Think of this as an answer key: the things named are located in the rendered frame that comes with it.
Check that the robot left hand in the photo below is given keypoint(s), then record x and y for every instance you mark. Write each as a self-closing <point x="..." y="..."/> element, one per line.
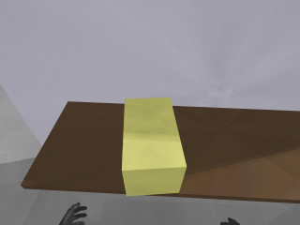
<point x="69" y="217"/>

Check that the table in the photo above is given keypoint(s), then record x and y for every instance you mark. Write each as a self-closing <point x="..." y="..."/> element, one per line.
<point x="231" y="154"/>

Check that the carton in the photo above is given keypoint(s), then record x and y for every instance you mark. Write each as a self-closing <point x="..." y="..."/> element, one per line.
<point x="153" y="160"/>

